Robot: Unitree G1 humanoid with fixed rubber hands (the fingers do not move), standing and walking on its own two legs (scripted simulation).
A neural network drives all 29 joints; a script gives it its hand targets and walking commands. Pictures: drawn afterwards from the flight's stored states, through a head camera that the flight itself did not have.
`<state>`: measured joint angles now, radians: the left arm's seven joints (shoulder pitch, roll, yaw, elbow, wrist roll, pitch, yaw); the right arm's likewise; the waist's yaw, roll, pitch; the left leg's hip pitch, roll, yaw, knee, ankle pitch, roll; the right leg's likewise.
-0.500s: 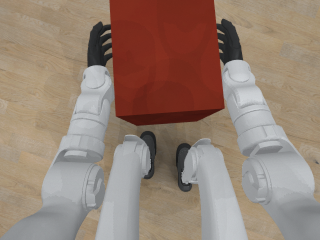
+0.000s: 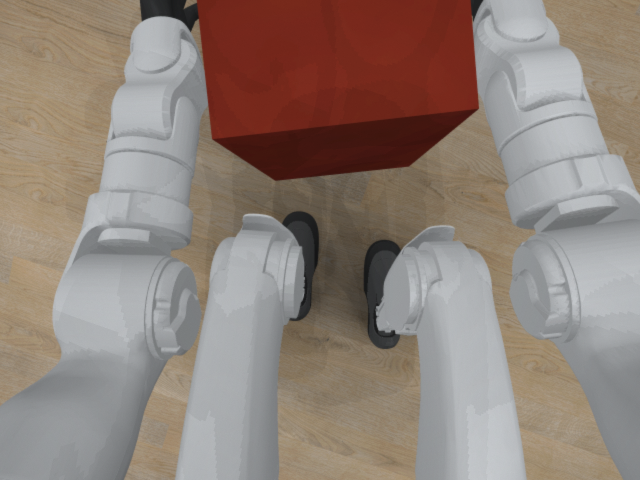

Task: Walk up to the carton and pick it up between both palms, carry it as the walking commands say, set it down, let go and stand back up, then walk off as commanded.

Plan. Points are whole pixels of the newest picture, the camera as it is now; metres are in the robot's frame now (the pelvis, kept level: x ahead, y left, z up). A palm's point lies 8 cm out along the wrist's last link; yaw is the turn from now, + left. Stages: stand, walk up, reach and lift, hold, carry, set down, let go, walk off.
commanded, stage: set down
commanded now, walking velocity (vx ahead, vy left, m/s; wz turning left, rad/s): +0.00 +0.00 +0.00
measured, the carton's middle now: (330, 41) +0.54 +0.04 -0.22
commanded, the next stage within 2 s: none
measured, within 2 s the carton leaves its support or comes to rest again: neither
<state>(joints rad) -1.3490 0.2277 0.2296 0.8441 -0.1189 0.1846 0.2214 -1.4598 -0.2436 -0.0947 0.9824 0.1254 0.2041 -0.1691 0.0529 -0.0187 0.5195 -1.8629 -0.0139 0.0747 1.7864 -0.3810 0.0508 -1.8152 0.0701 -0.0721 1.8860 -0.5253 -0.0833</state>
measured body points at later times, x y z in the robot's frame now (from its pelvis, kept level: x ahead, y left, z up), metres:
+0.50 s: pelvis +0.01 +0.00 -0.08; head +0.38 +0.01 +0.16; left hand +0.58 +0.20 -0.23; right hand +0.60 -0.09 -0.24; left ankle +0.18 +0.10 -0.44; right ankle +0.13 -0.07 -0.44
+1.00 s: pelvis +0.01 +0.01 -0.09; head +0.38 +0.01 +0.15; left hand +0.58 +0.20 -0.24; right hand +0.60 -0.09 -0.25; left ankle +0.18 +0.10 -0.44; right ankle +0.13 -0.07 -0.44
